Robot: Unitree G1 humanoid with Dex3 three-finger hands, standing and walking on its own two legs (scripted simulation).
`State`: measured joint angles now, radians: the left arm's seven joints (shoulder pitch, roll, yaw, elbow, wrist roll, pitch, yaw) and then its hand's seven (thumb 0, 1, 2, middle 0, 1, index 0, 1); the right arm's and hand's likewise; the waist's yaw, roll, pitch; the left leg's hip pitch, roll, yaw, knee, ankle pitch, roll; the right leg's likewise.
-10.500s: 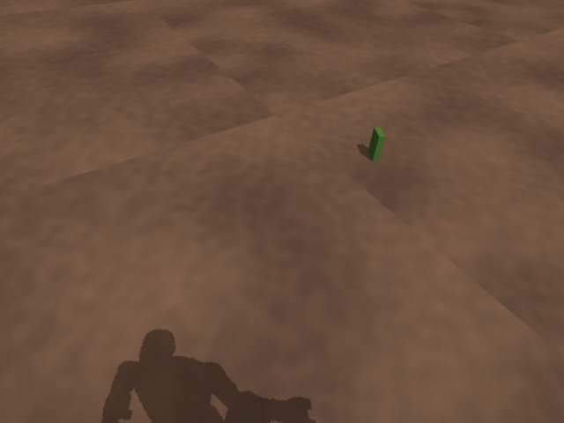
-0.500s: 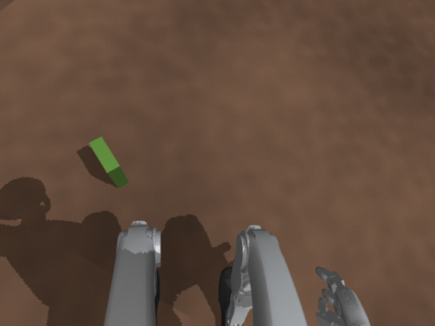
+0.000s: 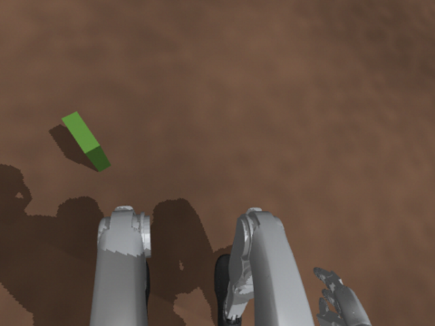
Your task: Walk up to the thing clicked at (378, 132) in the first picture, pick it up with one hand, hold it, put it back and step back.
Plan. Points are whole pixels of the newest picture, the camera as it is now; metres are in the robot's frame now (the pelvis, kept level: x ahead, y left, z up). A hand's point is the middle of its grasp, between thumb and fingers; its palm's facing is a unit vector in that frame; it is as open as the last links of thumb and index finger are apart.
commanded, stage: go down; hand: left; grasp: from the side
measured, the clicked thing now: (89, 144) +0.50 +0.29 -0.32
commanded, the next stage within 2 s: approach in 0.64 s
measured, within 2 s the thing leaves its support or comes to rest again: neither
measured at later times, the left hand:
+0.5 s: hand out of the picture +0.39 +0.49 +0.00, palm faces +0.42 -0.90 -0.08, open 17.4 cm
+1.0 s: hand out of the picture +0.40 +0.49 -0.06, palm faces +0.44 -0.90 -0.05, open 17.4 cm
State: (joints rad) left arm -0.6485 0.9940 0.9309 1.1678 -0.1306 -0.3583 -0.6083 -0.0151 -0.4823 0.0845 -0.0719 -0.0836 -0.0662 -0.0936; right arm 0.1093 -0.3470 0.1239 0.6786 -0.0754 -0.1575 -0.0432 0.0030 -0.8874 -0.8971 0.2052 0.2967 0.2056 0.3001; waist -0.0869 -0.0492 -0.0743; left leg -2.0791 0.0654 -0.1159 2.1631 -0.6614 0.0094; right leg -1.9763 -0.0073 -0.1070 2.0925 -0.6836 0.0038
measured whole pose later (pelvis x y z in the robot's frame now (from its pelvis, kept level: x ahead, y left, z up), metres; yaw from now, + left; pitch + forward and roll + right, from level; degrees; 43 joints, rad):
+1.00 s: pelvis -0.01 +0.00 -0.06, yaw -4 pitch +28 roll -11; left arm -0.78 1.24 0.95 1.38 -0.14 -0.44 -0.62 -0.02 -0.61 0.10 -0.10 -0.13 -0.08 -0.16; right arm 0.06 -0.39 0.25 0.62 -0.13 -0.10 -0.01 0.00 -0.89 -0.90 0.20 0.30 0.20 0.30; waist -0.14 -0.10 0.05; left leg -2.22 0.07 -0.19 2.37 -0.67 0.01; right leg -2.09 0.01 -0.16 2.26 -0.67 0.01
